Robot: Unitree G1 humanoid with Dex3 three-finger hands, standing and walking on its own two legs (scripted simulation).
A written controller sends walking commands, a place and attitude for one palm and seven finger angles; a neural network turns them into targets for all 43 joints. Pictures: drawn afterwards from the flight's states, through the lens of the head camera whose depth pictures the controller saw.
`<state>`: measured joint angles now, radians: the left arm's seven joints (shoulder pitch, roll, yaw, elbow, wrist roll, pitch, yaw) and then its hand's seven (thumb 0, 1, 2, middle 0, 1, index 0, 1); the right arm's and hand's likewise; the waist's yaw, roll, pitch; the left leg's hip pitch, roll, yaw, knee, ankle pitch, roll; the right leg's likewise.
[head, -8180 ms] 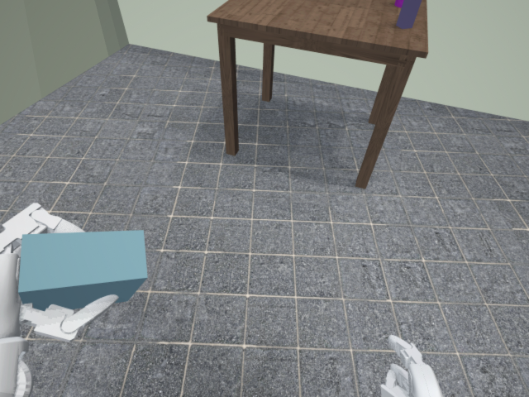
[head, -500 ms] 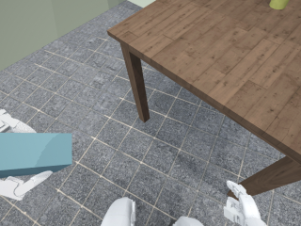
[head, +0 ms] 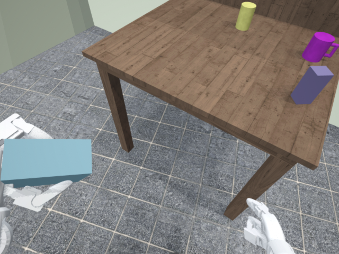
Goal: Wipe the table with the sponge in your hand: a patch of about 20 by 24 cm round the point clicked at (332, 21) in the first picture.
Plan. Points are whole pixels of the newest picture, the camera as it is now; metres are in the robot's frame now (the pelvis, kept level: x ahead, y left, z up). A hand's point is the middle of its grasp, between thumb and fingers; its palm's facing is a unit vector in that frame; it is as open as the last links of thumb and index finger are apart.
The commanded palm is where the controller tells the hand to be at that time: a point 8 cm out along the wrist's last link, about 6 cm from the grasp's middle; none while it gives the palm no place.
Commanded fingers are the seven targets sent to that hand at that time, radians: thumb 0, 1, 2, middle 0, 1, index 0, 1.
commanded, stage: turn to face it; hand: left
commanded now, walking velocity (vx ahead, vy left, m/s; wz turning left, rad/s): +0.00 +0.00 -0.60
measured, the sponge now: (60, 164) +0.23 +0.22 +0.16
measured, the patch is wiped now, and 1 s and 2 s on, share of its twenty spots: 0.00 0.00 0.00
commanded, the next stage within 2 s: take the last steps up to it in 1.52 s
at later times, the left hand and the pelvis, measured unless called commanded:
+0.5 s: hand (142, 158) +0.25 +0.08 +0.16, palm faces -0.06 -0.82 -0.56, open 10.0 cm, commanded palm +0.20 +0.17 +0.18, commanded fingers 0.00 0.10 1.30 -1.20 -1.60 -1.20 -1.60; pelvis -0.05 -0.04 -0.01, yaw -21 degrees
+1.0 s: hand (203, 187) +0.21 -0.02 +0.17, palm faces -0.21 -0.85 -0.48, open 10.0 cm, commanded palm +0.19 +0.06 +0.18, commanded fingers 0.00 0.10 1.30 -1.20 -1.60 -1.20 -1.60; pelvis -0.11 -0.05 -0.02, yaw -39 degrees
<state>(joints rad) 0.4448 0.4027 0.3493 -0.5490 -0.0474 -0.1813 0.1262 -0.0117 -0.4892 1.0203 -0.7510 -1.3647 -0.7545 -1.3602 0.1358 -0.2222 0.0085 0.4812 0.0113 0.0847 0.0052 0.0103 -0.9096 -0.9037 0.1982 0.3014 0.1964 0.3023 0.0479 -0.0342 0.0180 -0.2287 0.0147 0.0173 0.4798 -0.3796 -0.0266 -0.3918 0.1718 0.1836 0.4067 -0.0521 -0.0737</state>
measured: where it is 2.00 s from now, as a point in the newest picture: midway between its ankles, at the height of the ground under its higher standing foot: outside the picture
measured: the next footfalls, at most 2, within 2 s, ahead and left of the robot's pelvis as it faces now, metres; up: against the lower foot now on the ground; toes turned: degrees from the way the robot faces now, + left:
right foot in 0.34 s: +0.01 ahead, -0.16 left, +0.00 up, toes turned -20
left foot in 0.66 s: +0.05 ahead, +0.07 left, +0.00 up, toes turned -23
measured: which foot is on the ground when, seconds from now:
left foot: down 0.00-0.34, up 0.36-0.64, down 0.66-1.00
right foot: down 0.00-0.02, up 0.04-0.32, down 0.34-0.68, up 0.70-0.96, down 0.98-1.00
